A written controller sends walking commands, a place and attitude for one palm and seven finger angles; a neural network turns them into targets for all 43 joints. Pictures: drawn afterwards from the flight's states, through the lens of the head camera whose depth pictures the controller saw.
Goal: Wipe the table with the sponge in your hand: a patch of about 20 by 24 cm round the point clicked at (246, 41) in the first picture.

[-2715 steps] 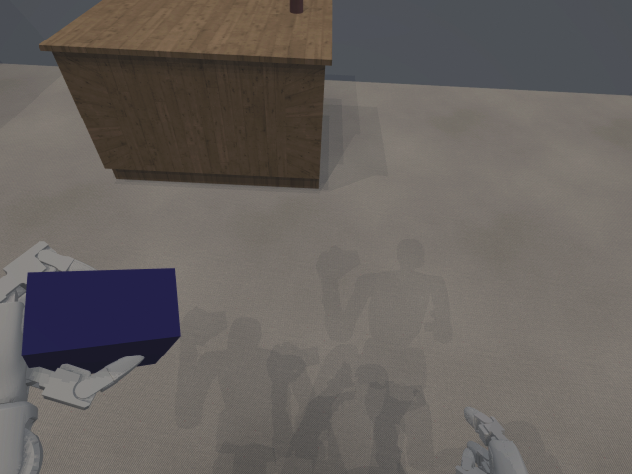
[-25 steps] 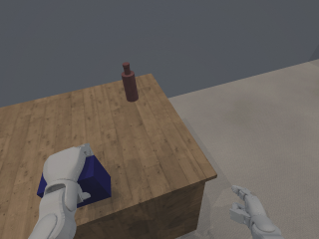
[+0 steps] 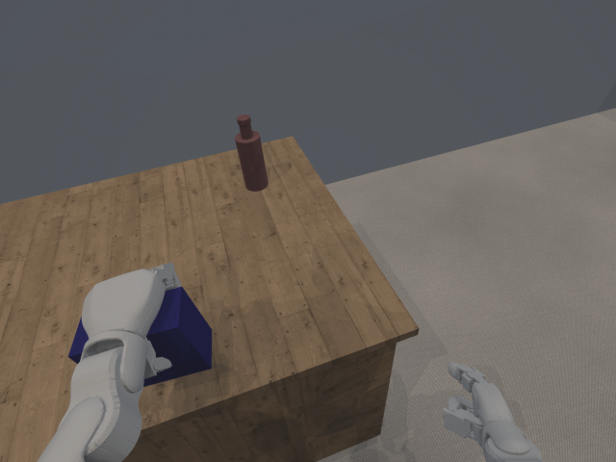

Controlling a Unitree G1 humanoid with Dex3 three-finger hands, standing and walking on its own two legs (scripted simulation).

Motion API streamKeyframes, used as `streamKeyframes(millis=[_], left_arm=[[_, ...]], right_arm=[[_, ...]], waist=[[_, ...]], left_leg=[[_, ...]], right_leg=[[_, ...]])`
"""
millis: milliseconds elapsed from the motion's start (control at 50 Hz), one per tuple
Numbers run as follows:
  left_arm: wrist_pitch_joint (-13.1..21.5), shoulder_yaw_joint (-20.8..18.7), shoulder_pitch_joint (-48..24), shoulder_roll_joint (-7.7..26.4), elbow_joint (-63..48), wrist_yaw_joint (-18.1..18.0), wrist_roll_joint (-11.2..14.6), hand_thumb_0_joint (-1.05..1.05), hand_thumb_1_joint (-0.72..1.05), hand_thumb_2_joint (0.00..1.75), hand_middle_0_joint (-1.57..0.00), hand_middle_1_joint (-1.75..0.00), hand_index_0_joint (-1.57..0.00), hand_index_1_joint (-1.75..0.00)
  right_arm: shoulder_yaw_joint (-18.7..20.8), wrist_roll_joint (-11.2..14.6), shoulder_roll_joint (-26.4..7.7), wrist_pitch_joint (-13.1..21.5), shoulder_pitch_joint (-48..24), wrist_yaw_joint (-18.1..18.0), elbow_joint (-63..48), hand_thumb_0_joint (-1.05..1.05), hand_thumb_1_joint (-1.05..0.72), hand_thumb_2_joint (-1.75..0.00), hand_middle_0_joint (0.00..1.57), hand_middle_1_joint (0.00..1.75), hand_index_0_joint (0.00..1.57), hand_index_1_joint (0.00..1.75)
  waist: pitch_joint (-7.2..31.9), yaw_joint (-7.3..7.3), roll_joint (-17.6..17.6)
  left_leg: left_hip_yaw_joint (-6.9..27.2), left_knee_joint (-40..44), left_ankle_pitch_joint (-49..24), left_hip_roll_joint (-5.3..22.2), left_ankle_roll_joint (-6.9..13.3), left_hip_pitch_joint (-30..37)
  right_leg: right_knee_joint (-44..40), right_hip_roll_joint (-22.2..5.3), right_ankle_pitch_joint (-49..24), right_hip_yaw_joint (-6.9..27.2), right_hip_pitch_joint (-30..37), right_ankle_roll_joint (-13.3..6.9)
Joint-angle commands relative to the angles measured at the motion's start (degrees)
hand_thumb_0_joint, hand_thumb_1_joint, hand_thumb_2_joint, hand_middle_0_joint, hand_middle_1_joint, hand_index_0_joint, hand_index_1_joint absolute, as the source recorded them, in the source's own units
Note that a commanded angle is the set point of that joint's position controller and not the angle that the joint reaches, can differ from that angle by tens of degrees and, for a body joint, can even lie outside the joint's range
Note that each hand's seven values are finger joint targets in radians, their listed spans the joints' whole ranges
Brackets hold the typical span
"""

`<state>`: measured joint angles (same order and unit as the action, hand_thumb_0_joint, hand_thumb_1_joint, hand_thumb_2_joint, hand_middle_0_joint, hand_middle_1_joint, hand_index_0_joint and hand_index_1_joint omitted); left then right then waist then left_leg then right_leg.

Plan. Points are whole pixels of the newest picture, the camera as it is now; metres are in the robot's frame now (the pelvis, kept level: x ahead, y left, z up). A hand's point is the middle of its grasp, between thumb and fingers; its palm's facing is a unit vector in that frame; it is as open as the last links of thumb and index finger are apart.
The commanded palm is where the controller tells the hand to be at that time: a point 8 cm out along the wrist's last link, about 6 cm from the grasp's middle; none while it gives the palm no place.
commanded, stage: bring the sponge back beside the body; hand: left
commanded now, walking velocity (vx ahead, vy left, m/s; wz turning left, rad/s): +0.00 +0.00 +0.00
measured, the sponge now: (154, 347) +0.23 +0.26 +0.03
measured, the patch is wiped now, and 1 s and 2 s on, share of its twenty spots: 1.00 1.00 1.00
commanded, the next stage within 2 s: step back with the hand held close in 1.44 s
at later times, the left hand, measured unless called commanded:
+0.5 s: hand (127, 330) +0.22 +0.26 +0.10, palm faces +0.10 -0.16 -0.98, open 10.0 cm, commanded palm +0.18 +0.27 +0.17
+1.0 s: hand (102, 343) +0.19 +0.28 +0.11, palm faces +0.10 -0.15 -0.98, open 10.0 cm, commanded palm +0.15 +0.28 +0.18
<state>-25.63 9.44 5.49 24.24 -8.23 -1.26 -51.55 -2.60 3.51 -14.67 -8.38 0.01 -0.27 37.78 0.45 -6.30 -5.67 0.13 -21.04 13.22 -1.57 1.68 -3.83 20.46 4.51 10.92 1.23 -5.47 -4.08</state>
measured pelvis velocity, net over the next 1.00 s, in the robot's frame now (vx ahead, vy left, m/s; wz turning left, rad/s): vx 0.00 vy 0.00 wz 0.01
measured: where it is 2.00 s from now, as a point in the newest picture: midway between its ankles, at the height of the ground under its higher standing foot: outside the picture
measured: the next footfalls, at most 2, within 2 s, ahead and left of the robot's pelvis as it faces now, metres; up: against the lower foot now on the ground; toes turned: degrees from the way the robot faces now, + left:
none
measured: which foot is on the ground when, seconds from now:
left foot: down 0.00-1.00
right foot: down 0.00-1.00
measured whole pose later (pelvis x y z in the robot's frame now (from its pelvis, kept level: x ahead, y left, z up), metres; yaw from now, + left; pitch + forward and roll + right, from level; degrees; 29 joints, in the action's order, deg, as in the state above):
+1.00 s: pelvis +0.00 +0.00 +0.00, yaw +1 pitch -5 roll +0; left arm -26.0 2.5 16.5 29.5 -21.7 0.7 -47.5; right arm -2.7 3.3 -15.3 -8.7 0.1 -0.3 36.0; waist 0.1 -7.3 -6.1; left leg 0.8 -22.7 14.2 -1.6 1.6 -3.5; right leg 21.6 4.6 11.8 0.8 -4.7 -4.1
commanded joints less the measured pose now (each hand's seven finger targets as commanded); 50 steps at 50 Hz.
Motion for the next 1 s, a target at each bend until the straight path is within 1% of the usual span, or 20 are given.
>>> streamKeyframes(millis=[0, 100, 200, 240, 280, 300, 380, 400, 480, 500, 560, 580, 640, 680, 700, 780, 840, 880, 900, 980], left_arm=[[0.53, -10.09, -8.59, 11.39, -13.62, -4.42, -1.75, 0.00, 0.10, 1.30, -1.20, -1.60, -1.20, -1.60], [-1.55, -10.30, -5.73, 11.10, -15.54, -3.86, 0.42, 0.00, 0.10, 1.30, -1.20, -1.60, -1.20, -1.60], [-2.09, -9.48, -8.72, 11.91, -17.26, -2.52, 0.04, 0.00, 0.10, 1.30, -1.20, -1.60, -1.20, -1.60], [-1.47, -9.12, -8.87, 11.88, -17.77, -2.23, -0.22, 0.00, 0.10, 1.30, -1.20, -1.60, -1.20, -1.60], [-0.82, -10.97, -10.50, 14.40, -20.13, -2.21, -1.19, 0.00, 0.10, 1.30, -1.20, -1.60, -1.20, -1.60], [-0.39, -9.21, -10.09, 12.38, -20.40, -2.19, -0.95, 0.00, 0.10, 1.30, -1.20, -1.60, -1.20, -1.60], [0.20, -12.27, -7.24, 14.74, -20.19, -2.41, -0.95, 0.00, 0.10, 1.30, -1.20, -1.60, -1.20, -1.60], [0.18, -10.87, -6.62, 12.94, -20.31, -2.38, -0.89, 0.00, 0.10, 1.30, -1.20, -1.60, -1.20, -1.60], [-0.89, -12.50, -4.70, 13.96, -19.75, -2.13, 0.01, 0.00, 0.10, 1.30, -1.20, -1.60, -1.20, -1.60], [-0.94, -11.67, -3.61, 12.74, -20.18, -2.00, 0.46, 0.00, 0.10, 1.30, -1.20, -1.60, -1.20, -1.60], [-1.32, -12.30, -3.39, 13.80, -20.08, -1.65, 0.76, 0.00, 0.10, 1.30, -1.20, -1.60, -1.20, -1.60], [-1.41, -13.61, -3.31, 14.99, -21.78, -1.62, 0.83, 0.00, 0.10, 1.30, -1.20, -1.60, -1.20, -1.60], [-1.16, -12.32, -2.58, 13.86, -22.11, -1.32, 0.98, 0.00, 0.10, 1.30, -1.20, -1.60, -1.20, -1.60], [-1.07, -13.90, -2.97, 15.63, -24.06, -1.22, 0.67, 0.00, 0.10, 1.30, -1.20, -1.60, -1.20, -1.60], [-0.87, -12.75, -2.26, 14.25, -24.26, -1.19, 0.90, 0.00, 0.10, 1.30, -1.20, -1.60, -1.20, -1.60], [-0.34, -14.74, -2.48, 16.56, -25.57, -1.01, 0.89, 0.00, 0.10, 1.30, -1.20, -1.60, -1.20, -1.60], [-0.03, -14.27, -0.79, 15.96, -23.99, -0.97, 1.32, 0.00, 0.10, 1.30, -1.20, -1.60, -1.20, -1.60], [-0.14, -16.31, -0.42, 17.65, -25.16, -0.94, 1.26, 0.00, 0.10, 1.30, -1.20, -1.60, -1.20, -1.60], [-0.07, -15.19, 0.72, 16.17, -25.00, -0.84, 1.55, 0.00, 0.10, 1.30, -1.20, -1.60, -1.20, -1.60], [0.00, -17.80, 3.19, 18.36, -25.69, -0.59, 2.10, 0.00, 0.10, 1.30, -1.20, -1.60, -1.20, -1.60]], right_arm=[[2.41, -0.05, -5.09, 3.51, -14.46, 0.24, -10.95, 0.00, -0.90, -0.90, 0.20, 0.30, 0.20, 0.30], [2.61, 0.34, -5.65, 2.82, -15.55, 0.46, -11.50, 0.00, -0.90, -0.90, 0.20, 0.30, 0.20, 0.30], [2.34, 0.32, -5.74, 2.88, -15.44, -0.17, -11.62, 0.00, -0.90, -0.90, 0.20, 0.30, 0.20, 0.30], [2.36, 0.16, -5.62, 2.94, -15.14, -0.48, -11.61, 0.00, -0.90, -0.90, 0.20, 0.30, 0.20, 0.30], [2.29, 0.04, -5.72, 3.26, -15.84, -0.57, -11.53, 0.00, -0.90, -0.90, 0.20, 0.30, 0.20, 0.30], [2.26, 0.02, -5.20, 3.39, -14.97, -0.66, -11.82, 0.00, -0.90, -0.90, 0.20, 0.30, 0.20, 0.30], [2.20, -0.12, -5.54, 3.35, -15.50, -0.44, -11.40, 0.00, -0.90, -0.90, 0.20, 0.30, 0.20, 0.30], [2.21, -0.17, -5.25, 3.26, -15.01, -0.35, -11.46, 0.00, -0.90, -0.90, 0.20, 0.30, 0.20, 0.30], [2.03, -0.05, -5.63, 2.72, -16.05, -0.05, -11.65, 0.00, -0.90, -0.90, 0.20, 0.30, 0.20, 0.30], [2.10, -0.04, -5.43, 2.56, -15.28, 0.03, -11.95, 0.00, -0.90, -0.90, 0.20, 0.30, 0.20, 0.30], [1.98, -0.10, -5.77, 2.17, -15.30, -0.06, -11.93, 0.00, -0.90, -0.90, 0.20, 0.30, 0.20, 0.30], [1.93, -0.08, -5.87, 2.25, -16.34, 0.02, -12.17, 0.00, -0.90, -0.90, 0.20, 0.30, 0.20, 0.30], [1.90, -0.13, -5.54, 2.28, -15.10, -0.08, -12.38, 0.00, -0.90, -0.90, 0.20, 0.30, 0.20, 0.30], [1.76, -0.15, -5.73, 2.50, -16.22, -0.07, -12.56, 0.00, -0.90, -0.90, 0.20, 0.30, 0.20, 0.30], [1.94, -0.12, -5.39, 2.60, -15.06, -0.18, -12.70, 0.00, -0.90, -0.90, 0.20, 0.30, 0.20, 0.30], [1.80, -0.15, -5.71, 2.82, -15.98, -0.37, -12.70, 0.00, -0.90, -0.90, 0.20, 0.30, 0.20, 0.30], [1.93, -0.22, -5.54, 2.91, -14.42, -0.62, -12.54, 0.00, -0.90, -0.90, 0.20, 0.30, 0.20, 0.30], [1.73, -0.19, -5.76, 3.05, -15.75, -0.53, -12.77, 0.00, -0.90, -0.90, 0.20, 0.30, 0.20, 0.30], [1.90, -0.16, -5.48, 3.08, -14.47, -0.48, -12.87, 0.00, -0.90, -0.90, 0.20, 0.30, 0.20, 0.30], [1.89, -0.23, -5.88, 3.23, -15.61, -0.43, -13.06, 0.00, -0.90, -0.90, 0.20, 0.30, 0.20, 0.30]], waist=[[10.85, -1.20, 3.09], [7.97, -1.04, 3.24], [7.50, 0.01, 4.20], [7.77, -0.01, 3.74], [8.96, -0.40, 0.65], [9.14, -0.08, 1.22], [8.91, -0.97, 0.50], [9.43, -0.81, 0.47], [7.29, -1.16, 1.45], [7.76, -0.90, 2.75], [7.46, -0.88, 3.78], [7.78, -1.11, 3.07], [8.11, -0.81, 3.00], [8.31, -1.17, 1.92], [9.04, -0.86, 2.33], [7.44, -1.12, 0.63], [6.18, -0.77, 1.93], [6.65, -1.40, 0.90], [7.16, -1.04, 2.10], [6.87, -1.61, 1.83]], left_leg=[[4.39, 1.54, -14.44, -0.65, 1.69, -1.97], [4.36, 1.67, -13.24, -0.40, 1.75, -2.76], [4.48, 1.10, -12.14, -0.53, 2.25, -1.99], [4.54, 0.94, -12.83, -0.63, 2.31, -1.21], [5.11, 1.18, -12.71, -0.54, 2.20, -0.11], [4.75, 1.08, -12.90, -0.50, 2.29, -0.40], [5.58, 1.54, -13.56, -0.43, 1.85, -0.42], [5.16, 1.37, -14.25, -0.30, 1.85, -0.75], [5.57, 1.83, -13.83, -0.13, 1.64, -1.42], [5.20, 1.51, -14.16, -0.05, 1.73, -1.90], [5.24, 1.23, -14.41, -0.18, 1.78, -1.96], [5.69, 1.27, -14.01, -0.11, 1.74, -1.63], [5.28, 0.93, -14.75, -0.16, 1.97, -1.58], [6.07, 1.07, -14.27, -0.08, 1.95, -1.11], [5.36, 0.55, -14.40, -0.13, 2.14, -1.14], [6.22, 1.11, -12.84, -0.07, 2.04, -1.05], [5.69, 0.65, -12.50, -0.22, 2.11, -1.58], [6.44, 1.09, -12.23, -0.10, 2.03, -1.50], [5.81, 0.43, -12.67, -0.18, 2.14, -1.87], [6.32, 0.42, -12.34, -0.23, 2.07, -2.01]], right_leg=[[-1.69, -2.01, -12.30, 7.22, 7.44, -1.33], [-1.87, -2.28, -10.31, 7.23, 5.65, -1.19], [-2.65, -2.38, -8.60, 7.73, 4.42, -0.85], [-2.78, -2.48, -9.48, 7.66, 4.58, -0.83], [-2.99, -1.88, -8.35, 8.72, 4.61, -1.36], [-2.58, -2.12, -8.53, 7.30, 5.29, -1.07], [-2.70, -1.67, -9.32, 8.49, 5.63, -1.62], [-2.05, -1.93, -10.17, 7.22, 6.18, -1.44], [-2.45, -1.70, -9.76, 8.20, 4.82, -1.64], [-1.90, -2.05, -10.25, 7.18, 5.45, -1.31], [-1.97, -2.36, -11.41, 7.68, 5.21, -1.17], [-2.07, -1.90, -10.65, 8.86, 5.07, -1.50], [-1.74, -2.36, -11.77, 7.41, 5.61, -1.10], [-1.86, -1.87, -10.86, 8.67, 5.27, -1.48], [-1.54, -2.24, -10.92, 7.56, 5.78, -1.07], [-2.36, -1.80, -8.34, 8.76, 4.51, -1.44], [-2.66, -2.39, -7.88, 7.93, 4.09, -1.01], [-2.48, -1.95, -7.33, 8.90, 4.18, -1.46], [-2.05, -2.26, -7.95, 7.85, 4.76, -1.09], [-2.26, -2.18, -8.23, 9.41, 4.39, -1.27]])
